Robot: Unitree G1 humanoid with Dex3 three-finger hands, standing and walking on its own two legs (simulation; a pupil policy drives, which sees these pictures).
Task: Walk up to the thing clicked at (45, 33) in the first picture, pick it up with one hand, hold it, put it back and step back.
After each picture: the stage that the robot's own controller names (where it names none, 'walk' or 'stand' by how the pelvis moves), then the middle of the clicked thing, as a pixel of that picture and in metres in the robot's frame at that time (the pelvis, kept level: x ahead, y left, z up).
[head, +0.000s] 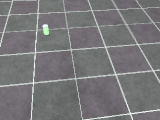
stand; (45, 29) +1.63 +0.42 -0.72
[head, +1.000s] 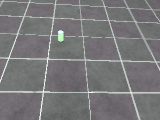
walk; (60, 36) +1.54 +0.17 -0.70
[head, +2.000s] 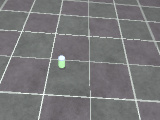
walk; (61, 61) +1.04 +0.15 -0.71
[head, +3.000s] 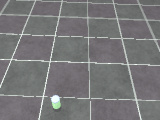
walk; (56, 102) +0.63 +0.17 -0.71
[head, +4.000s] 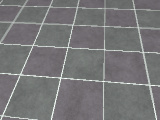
walk; out of the picture +0.39 +0.17 -0.70
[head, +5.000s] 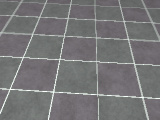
stand; out of the picture +0.31 +0.14 -0.72
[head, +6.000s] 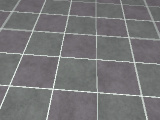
stand; out of the picture +0.31 +0.14 -0.73
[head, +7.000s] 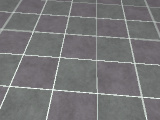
stand; out of the picture +0.31 +0.15 -0.73
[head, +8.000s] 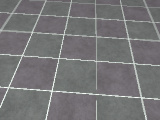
stand; out of the picture +0.30 +0.16 -0.73
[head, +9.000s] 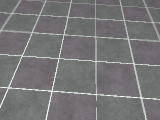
go down; out of the picture +0.30 +0.15 -0.73
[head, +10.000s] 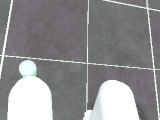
go down; (28, 70) +0.39 +0.19 -0.31
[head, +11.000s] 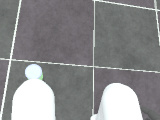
approach; (34, 74) +0.37 +0.19 -0.30
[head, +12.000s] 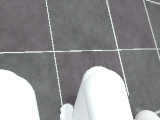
close in; out of the picture +0.36 +0.23 -0.22
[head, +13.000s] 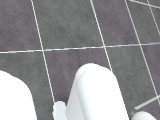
close; out of the picture +0.37 +0.24 -0.21
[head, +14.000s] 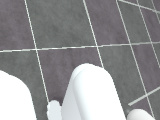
lift; out of the picture +0.37 +0.24 -0.22
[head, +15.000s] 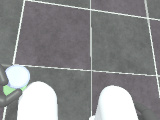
lift; (15, 82) +0.31 +0.23 -0.08
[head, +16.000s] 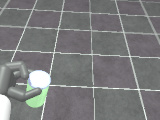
hold; (37, 89) +0.33 +0.14 +0.03
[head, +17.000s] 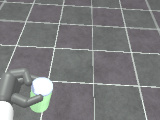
hold; (40, 95) +0.32 +0.14 -0.01
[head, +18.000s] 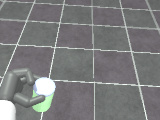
hold; (42, 95) +0.32 +0.13 -0.01
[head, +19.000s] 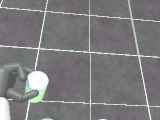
crouch; (35, 87) +0.35 +0.15 -0.07
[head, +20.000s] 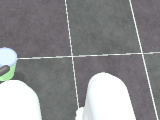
lower; (4, 65) +0.40 +0.20 -0.17
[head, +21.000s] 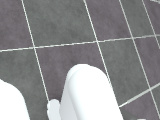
lower; out of the picture +0.40 +0.24 -0.22
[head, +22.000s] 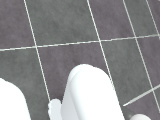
lower; out of the picture +0.39 +0.24 -0.22
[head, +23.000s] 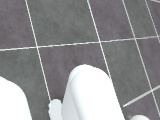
lower; out of the picture +0.38 +0.24 -0.22
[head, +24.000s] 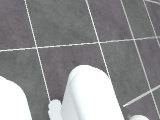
lower; out of the picture +0.38 +0.24 -0.22
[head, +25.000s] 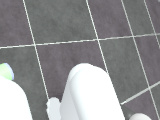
open; out of the picture +0.35 +0.15 -0.25
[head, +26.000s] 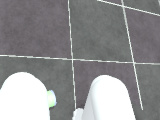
stand; (39, 101) +0.27 +0.08 -0.28
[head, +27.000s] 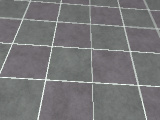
stand; out of the picture +0.10 +0.03 -0.66
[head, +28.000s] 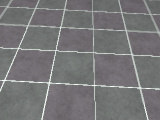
stand; out of the picture +0.04 +0.03 -0.69
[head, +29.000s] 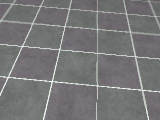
stand; out of the picture -0.04 +0.01 -0.70
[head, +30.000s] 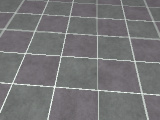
stand; out of the picture -0.10 -0.01 -0.75
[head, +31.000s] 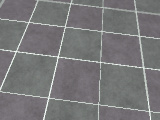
walk; out of the picture -0.07 -0.04 -0.73
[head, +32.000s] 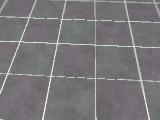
walk; out of the picture +0.13 -0.03 -0.72
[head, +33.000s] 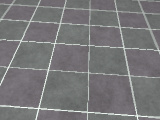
walk; out of the picture +0.24 +0.02 -0.73
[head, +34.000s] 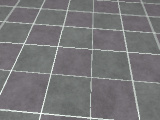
stand; out of the picture +0.12 +0.02 -0.75
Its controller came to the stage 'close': yes
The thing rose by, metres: 0.69
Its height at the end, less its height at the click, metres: -0.02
